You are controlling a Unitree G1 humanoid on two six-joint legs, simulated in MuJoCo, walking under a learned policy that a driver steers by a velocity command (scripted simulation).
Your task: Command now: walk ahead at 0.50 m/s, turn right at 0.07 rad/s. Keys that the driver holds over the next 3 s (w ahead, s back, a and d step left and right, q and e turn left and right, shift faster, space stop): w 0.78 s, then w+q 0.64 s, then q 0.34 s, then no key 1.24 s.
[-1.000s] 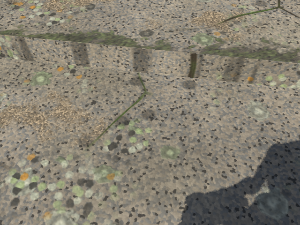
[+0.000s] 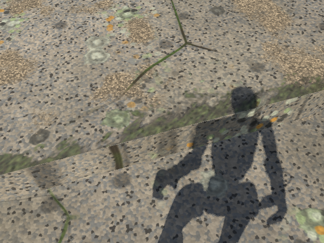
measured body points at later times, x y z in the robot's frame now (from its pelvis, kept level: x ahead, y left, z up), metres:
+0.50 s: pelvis +0.27 +0.05 -0.01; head +0.29 +0.06 +0.44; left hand +0.27 +0.31 -0.16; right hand +0.39 -0.21 -0.12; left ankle +0.33 +0.12 -0.74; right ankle +0.12 -0.07 -0.65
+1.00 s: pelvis +0.52 +0.01 -0.01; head +0.55 -0.01 +0.44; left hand +0.66 +0.26 -0.12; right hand +0.52 -0.24 -0.16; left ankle +0.38 +0.12 -0.67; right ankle +0.60 -0.07 -0.74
